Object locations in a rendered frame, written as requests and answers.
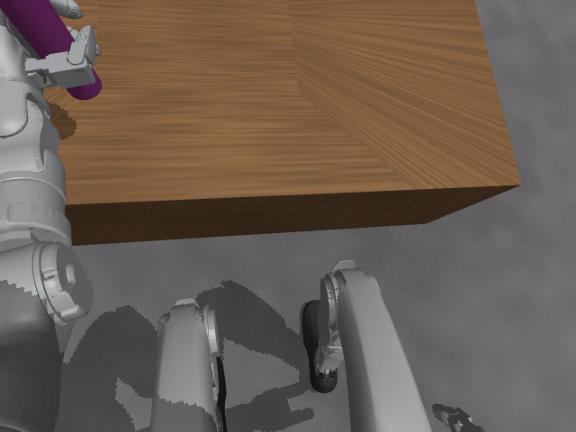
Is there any left robot hand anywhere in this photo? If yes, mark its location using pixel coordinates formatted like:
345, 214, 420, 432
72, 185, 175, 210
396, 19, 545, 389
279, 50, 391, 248
0, 0, 102, 97

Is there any left robot arm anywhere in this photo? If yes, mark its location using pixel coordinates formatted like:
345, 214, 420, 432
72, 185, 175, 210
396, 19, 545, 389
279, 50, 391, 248
0, 80, 94, 432

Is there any right robot hand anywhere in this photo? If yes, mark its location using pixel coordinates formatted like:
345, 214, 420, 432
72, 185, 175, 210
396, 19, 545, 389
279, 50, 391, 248
432, 404, 487, 432

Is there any can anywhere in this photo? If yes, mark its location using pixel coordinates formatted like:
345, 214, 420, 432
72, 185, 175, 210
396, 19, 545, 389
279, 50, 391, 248
0, 0, 102, 100

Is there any right robot foot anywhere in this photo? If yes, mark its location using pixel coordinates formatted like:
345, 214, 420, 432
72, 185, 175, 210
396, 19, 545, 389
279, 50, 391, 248
302, 300, 338, 393

